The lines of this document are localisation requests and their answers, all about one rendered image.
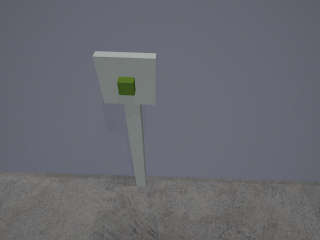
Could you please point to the button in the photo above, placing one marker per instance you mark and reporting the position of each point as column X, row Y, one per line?
column 126, row 86

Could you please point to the panel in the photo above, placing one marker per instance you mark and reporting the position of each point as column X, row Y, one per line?
column 142, row 66

